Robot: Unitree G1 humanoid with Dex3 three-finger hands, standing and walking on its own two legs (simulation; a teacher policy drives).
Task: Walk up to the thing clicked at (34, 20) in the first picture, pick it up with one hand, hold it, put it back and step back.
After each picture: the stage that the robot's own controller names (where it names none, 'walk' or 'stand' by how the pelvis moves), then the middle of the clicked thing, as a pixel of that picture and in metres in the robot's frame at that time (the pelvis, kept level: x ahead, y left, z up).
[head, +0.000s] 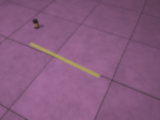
stand; (36, 24) +1.74 +0.55 -0.72
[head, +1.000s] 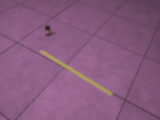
walk; (47, 30) +1.64 +0.29 -0.70
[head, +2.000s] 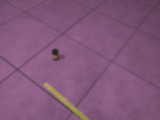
walk; (55, 54) +1.10 +0.18 -0.72
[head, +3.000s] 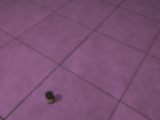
walk; (50, 97) +0.65 +0.23 -0.71
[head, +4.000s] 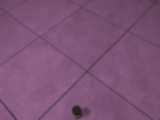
stand; (76, 112) +0.43 +0.09 -0.67
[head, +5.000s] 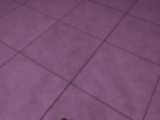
stand; out of the picture +0.41 +0.11 -0.71
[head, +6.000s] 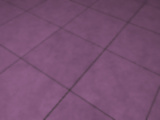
stand; out of the picture +0.39 +0.14 -0.72
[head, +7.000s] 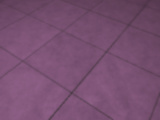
stand; out of the picture +0.39 +0.12 -0.73
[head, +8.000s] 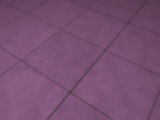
stand; out of the picture +0.38 +0.13 -0.73
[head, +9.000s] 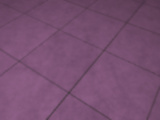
stand; out of the picture +0.37 +0.15 -0.73
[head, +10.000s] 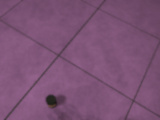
go down; (51, 101) +0.42 +0.15 -0.60
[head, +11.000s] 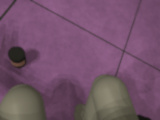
go down; (18, 58) +0.48 +0.20 -0.31
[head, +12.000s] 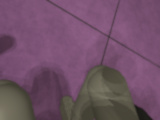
close in; out of the picture +0.46 +0.22 -0.26
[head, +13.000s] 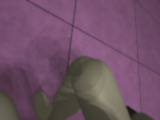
close; out of the picture +0.46 +0.26 -0.24
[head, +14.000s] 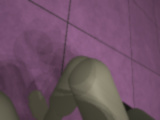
lift; out of the picture +0.44 +0.26 -0.24
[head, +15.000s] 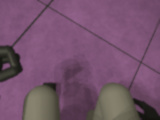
lift; (48, 95) +0.32 +0.13 -0.38
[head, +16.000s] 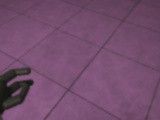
stand; out of the picture +0.24 +0.03 -0.70
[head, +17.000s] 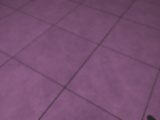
stand; out of the picture +0.23 -0.02 -0.68
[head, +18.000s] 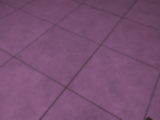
stand; out of the picture +0.21 -0.09 -0.69
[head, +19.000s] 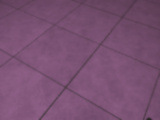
stand; out of the picture +0.20 -0.15 -0.68
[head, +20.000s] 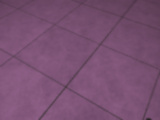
stand; out of the picture +0.20 -0.21 -0.68
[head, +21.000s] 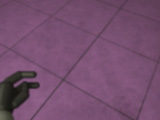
hold; out of the picture +0.21 -0.25 -0.68
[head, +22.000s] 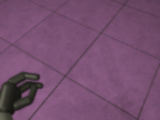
hold; out of the picture +0.20 -0.29 -0.68
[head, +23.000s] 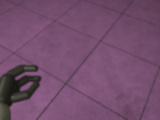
hold; out of the picture +0.19 -0.33 -0.70
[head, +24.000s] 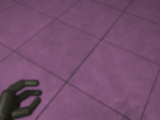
hold; out of the picture +0.19 -0.37 -0.70
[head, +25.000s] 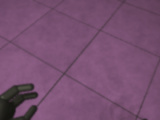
hold; out of the picture +0.20 -0.39 -0.66
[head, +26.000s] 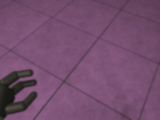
hold; out of the picture +0.17 -0.42 -0.68
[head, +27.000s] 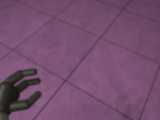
hold; out of the picture +0.18 -0.43 -0.69
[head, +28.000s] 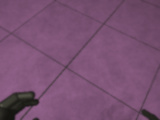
crouch; out of the picture +0.19 -0.45 -0.64
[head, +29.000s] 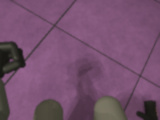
crouch; (150, 111) +0.25 -0.44 -0.47
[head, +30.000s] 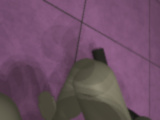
lower; (100, 59) +0.38 -0.39 -0.27
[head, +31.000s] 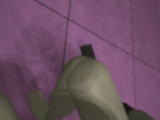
lower; (88, 55) +0.42 -0.38 -0.26
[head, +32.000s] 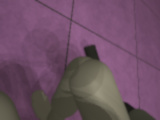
lower; (92, 56) +0.42 -0.39 -0.26
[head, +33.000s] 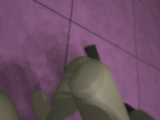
lower; (92, 56) +0.43 -0.39 -0.26
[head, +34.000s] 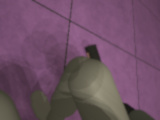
lower; (93, 55) +0.43 -0.40 -0.26
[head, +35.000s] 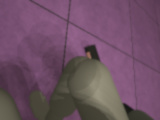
withdraw; (92, 55) +0.43 -0.41 -0.26
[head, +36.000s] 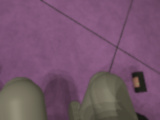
stand; (139, 82) +0.38 -0.47 -0.30
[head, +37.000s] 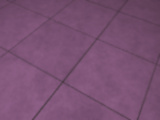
stand; out of the picture +0.18 -0.54 -0.68
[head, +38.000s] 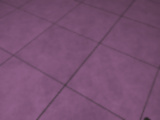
stand; out of the picture +0.17 -0.54 -0.69
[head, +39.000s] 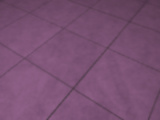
stand; out of the picture +0.17 -0.57 -0.74
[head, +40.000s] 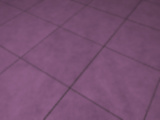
stand; out of the picture +0.16 -0.57 -0.75
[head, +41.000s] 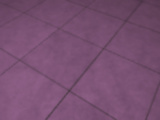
stand; out of the picture +0.14 -0.58 -0.75
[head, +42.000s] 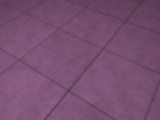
walk; out of the picture +0.14 -0.58 -0.75
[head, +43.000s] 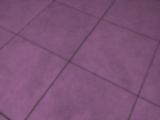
walk; out of the picture +0.31 -0.62 -0.73
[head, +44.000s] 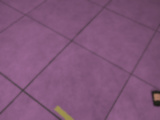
walk; (156, 98) +0.52 -0.63 -0.72
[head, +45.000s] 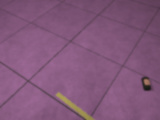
stand; (146, 83) +0.81 -0.58 -0.73
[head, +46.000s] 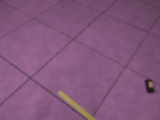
stand; (149, 86) +0.75 -0.65 -0.75
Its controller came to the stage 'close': yes
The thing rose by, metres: 0.01
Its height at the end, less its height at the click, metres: -0.02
